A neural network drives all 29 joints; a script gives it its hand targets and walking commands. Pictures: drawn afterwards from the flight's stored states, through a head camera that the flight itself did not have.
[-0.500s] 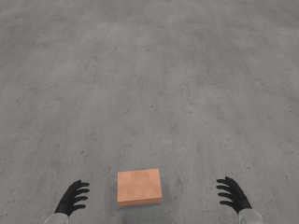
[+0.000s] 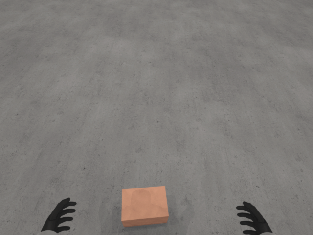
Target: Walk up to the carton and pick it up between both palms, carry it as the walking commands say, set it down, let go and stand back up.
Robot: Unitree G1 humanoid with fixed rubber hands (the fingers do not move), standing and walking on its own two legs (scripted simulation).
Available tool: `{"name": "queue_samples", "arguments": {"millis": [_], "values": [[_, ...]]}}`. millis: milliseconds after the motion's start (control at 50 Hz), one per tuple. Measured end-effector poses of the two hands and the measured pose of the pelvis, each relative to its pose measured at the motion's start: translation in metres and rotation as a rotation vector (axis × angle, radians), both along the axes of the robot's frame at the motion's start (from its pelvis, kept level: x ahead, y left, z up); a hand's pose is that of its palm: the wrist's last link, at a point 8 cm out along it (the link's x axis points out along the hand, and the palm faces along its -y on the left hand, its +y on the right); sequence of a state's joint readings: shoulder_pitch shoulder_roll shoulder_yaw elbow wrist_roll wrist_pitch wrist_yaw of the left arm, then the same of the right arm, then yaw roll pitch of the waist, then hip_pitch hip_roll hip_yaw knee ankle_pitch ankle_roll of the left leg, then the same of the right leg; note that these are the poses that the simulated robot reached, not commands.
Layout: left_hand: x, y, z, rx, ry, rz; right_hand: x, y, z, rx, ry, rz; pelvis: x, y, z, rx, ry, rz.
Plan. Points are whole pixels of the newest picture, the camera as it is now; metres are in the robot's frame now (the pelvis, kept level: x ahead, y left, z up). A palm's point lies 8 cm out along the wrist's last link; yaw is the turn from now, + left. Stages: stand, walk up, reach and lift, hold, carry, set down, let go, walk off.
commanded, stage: stand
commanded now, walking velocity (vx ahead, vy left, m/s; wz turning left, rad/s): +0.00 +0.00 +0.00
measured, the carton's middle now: (144, 206) +0.38 +0.05 -0.70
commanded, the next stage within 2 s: none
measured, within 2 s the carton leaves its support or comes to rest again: neither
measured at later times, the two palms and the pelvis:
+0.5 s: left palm out of the picture +0.14 +0.30 -0.09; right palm out of the picture +0.13 -0.29 -0.08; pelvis +0.01 +0.01 +0.00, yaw -1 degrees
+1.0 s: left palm out of the picture +0.10 +0.31 -0.10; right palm out of the picture +0.09 -0.30 -0.09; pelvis +0.00 +0.01 +0.01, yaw -1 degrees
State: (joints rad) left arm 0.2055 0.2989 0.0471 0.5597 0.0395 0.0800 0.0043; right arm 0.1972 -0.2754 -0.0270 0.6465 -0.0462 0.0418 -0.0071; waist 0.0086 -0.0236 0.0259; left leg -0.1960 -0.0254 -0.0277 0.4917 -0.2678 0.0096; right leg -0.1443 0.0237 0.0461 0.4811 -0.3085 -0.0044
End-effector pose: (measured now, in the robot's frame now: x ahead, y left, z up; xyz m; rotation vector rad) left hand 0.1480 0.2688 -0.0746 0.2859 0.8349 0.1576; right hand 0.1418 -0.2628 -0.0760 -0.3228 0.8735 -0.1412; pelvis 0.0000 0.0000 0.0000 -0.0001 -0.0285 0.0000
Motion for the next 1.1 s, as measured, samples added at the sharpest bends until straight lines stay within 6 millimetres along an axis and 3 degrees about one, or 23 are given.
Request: {"name": "queue_samples", "arguments": {"millis": [160, 480, 1100], "values": [[-0.008, 0.024, -0.010, 0.041, 0.059, 0.001, -0.004, -0.025, 0.005, -0.076, 0.036, -0.050, 0.007, 0.006, 0.001, -0.001, 0.017, -0.006], [-0.011, 0.032, -0.019, 0.051, 0.130, -0.003, -0.014, -0.022, -0.006, -0.066, 0.109, -0.078, 0.014, 0.012, 0.004, 0.000, 0.009, -0.014], [-0.052, 0.041, -0.023, 0.073, 0.239, 0.020, -0.057, -0.040, -0.011, -0.077, 0.209, -0.110, -0.005, 0.008, 0.009, -0.002, -0.015, -0.015]]}}
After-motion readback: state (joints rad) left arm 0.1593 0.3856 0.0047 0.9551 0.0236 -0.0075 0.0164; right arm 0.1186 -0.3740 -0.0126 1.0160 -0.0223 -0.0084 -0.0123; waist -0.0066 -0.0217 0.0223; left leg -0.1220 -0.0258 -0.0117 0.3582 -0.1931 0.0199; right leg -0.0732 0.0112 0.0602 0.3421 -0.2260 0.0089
